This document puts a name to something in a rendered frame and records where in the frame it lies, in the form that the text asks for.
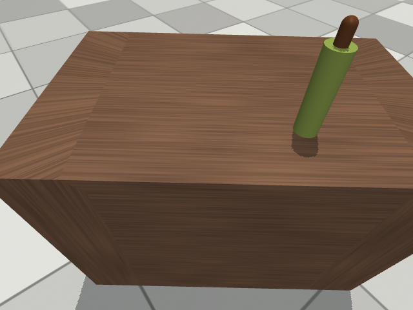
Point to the bottle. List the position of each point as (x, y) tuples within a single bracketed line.
[(332, 65)]

